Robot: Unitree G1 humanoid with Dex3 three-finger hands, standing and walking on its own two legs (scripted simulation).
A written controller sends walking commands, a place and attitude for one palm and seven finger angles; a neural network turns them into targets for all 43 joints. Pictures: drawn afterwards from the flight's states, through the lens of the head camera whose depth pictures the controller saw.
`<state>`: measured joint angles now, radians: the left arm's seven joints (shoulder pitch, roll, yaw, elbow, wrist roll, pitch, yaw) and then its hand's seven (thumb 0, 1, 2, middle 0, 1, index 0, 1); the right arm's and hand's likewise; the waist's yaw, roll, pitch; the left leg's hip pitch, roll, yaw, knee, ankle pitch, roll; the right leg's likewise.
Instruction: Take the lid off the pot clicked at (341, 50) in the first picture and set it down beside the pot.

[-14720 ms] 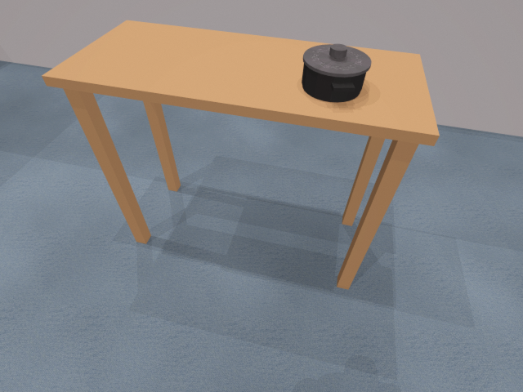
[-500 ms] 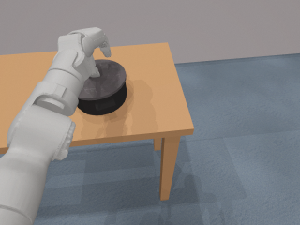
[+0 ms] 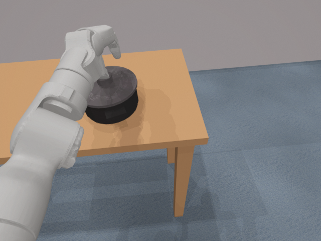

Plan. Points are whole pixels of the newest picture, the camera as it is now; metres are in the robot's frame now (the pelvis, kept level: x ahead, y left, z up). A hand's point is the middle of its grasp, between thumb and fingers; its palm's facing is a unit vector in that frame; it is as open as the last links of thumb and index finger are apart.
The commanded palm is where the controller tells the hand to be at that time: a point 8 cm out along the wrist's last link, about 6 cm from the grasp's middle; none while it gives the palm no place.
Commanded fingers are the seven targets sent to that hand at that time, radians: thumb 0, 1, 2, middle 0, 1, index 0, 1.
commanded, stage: raise the hand to come down again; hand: left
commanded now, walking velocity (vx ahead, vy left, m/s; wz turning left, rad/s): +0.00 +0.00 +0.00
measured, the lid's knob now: (104, 78) +0.50 +0.13 +0.16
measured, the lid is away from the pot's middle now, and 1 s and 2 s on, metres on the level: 0.00 0.00 0.00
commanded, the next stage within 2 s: move the open hand above the knob in 0.10 s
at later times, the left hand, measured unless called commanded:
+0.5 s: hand (101, 64) +0.48 +0.11 +0.22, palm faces -0.29 -0.08 -0.95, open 10.2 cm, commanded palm +0.47 +0.12 +0.28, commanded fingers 0.00 -0.18 1.17 -0.66 -0.39 -0.66 -0.39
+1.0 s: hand (102, 64) +0.48 +0.11 +0.22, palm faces -0.28 -0.08 -0.96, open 10.2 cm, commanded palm +0.47 +0.12 +0.28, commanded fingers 0.00 -0.18 1.17 -0.66 -0.39 -0.66 -0.39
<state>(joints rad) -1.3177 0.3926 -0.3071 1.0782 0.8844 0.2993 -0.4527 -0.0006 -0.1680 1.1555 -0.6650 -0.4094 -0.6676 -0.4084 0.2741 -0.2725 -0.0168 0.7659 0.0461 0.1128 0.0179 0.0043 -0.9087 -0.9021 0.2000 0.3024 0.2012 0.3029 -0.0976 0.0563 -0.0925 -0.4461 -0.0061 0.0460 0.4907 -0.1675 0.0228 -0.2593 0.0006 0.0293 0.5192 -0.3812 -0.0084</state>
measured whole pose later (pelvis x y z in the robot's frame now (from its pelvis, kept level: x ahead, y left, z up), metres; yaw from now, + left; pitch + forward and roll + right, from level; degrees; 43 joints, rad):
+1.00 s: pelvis +0.00 +0.00 +0.00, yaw +0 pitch +6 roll +1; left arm -1.28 0.39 -0.31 1.03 0.88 0.29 -0.44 0.00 -0.17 1.16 -0.67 -0.39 -0.68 -0.39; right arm 0.28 -0.28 -0.02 0.77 0.05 0.11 0.02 0.01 -0.91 -0.90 0.20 0.30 0.20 0.30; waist -0.09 0.05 -0.09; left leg -0.43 -0.01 0.05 0.49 -0.17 0.02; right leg -0.25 0.00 0.03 0.52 -0.38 -0.01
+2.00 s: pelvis +0.00 +0.00 +0.00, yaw +0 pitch +6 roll +1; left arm -1.28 0.42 -0.29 1.05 0.88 0.29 -0.46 0.00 -0.17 1.16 -0.67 -0.39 -0.68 -0.39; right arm 0.27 -0.27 -0.01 0.76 0.05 0.11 0.01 0.01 -0.91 -0.90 0.20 0.30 0.20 0.30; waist -0.10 0.05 -0.09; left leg -0.43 -0.01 0.05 0.49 -0.17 0.03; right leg -0.24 0.00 0.03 0.51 -0.37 0.00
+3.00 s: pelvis +0.00 +0.00 +0.00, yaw +1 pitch +7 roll +1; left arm -1.31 0.36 -0.31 1.13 0.87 0.33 -0.51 0.00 -0.17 1.16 -0.67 -0.39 -0.67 -0.39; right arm 0.29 -0.28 -0.02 0.77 0.04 0.11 0.00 0.00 -0.91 -0.90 0.20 0.30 0.20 0.30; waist -0.11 0.04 -0.09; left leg -0.47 -0.01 0.04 0.51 -0.17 0.03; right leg -0.27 0.00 0.02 0.54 -0.39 -0.01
